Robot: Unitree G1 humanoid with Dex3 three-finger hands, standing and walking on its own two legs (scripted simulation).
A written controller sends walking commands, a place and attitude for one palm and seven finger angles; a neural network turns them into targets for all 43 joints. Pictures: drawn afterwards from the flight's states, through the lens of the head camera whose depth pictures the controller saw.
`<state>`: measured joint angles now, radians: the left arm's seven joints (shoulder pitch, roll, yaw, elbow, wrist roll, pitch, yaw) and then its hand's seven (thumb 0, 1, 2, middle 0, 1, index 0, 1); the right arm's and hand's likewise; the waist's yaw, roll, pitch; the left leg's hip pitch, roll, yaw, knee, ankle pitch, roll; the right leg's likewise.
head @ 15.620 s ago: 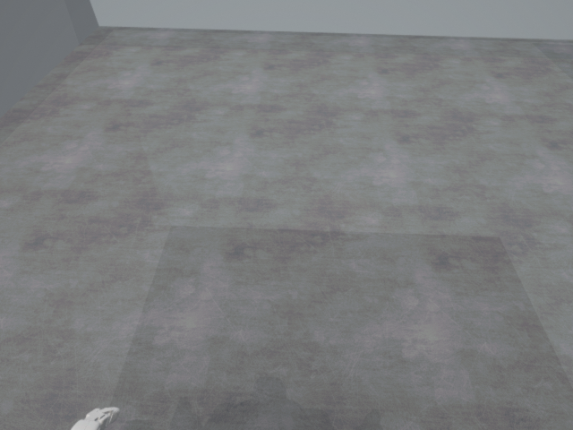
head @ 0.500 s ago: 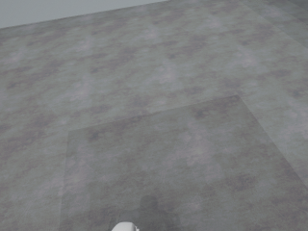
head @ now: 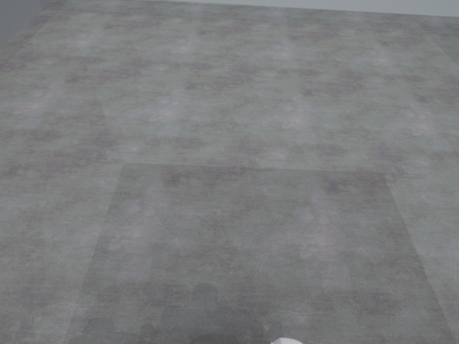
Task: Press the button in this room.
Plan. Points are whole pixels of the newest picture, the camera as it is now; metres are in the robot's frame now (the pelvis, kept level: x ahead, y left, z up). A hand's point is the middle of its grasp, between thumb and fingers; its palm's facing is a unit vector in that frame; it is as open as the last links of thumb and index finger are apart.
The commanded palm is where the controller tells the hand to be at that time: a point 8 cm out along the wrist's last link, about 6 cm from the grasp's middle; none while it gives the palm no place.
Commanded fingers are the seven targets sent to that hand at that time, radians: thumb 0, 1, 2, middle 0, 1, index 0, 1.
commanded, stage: turn or walk to find it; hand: left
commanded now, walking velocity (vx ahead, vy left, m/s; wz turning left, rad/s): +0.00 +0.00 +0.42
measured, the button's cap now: out of the picture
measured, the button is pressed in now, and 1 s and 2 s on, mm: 0 0 0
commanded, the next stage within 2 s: stand and wait in 0.20 s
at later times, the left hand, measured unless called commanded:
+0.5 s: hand out of the picture +0.00 +0.13 -0.14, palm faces +0.26 -0.93 -0.28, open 7.3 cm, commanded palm none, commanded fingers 0.00 0.90 0.90 -0.20 -0.30 -0.20 -0.30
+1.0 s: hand out of the picture -0.11 +0.20 -0.17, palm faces +0.49 -0.84 -0.24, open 7.3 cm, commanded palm none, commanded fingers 0.00 0.90 0.90 -0.20 -0.30 -0.20 -0.30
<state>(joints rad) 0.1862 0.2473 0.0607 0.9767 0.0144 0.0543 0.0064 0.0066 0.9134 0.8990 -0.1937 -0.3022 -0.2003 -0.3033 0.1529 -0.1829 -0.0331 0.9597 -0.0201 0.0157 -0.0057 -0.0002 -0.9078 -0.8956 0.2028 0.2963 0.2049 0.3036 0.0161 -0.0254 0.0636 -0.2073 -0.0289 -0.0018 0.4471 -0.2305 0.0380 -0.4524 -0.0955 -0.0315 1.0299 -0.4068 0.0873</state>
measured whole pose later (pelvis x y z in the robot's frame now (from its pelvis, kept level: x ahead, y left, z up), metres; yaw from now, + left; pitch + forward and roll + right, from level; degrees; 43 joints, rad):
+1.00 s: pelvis -0.07 -0.02 +0.00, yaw +27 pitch +0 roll -1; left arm 0.19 0.26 0.07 0.97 0.02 0.05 0.00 0.01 0.91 0.90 -0.19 -0.30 -0.20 -0.30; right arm 0.15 -0.20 -0.04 0.95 -0.02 0.02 0.00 0.00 -0.91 -0.90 0.20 0.30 0.20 0.30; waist 0.02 -0.03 0.07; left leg -0.21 -0.02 0.01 0.45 -0.24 0.04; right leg -0.49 -0.11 -0.04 1.09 -0.38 0.09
